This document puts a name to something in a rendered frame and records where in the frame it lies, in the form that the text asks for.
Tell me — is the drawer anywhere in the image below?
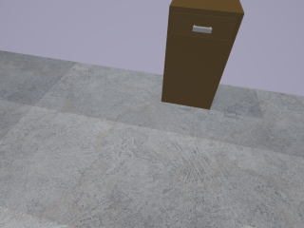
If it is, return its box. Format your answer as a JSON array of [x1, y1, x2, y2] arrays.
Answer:
[[170, 11, 238, 41]]

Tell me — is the handle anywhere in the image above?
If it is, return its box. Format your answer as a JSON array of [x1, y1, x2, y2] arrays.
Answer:
[[192, 25, 212, 33]]

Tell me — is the cabinet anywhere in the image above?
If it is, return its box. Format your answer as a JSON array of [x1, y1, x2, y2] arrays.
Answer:
[[161, 0, 244, 110]]

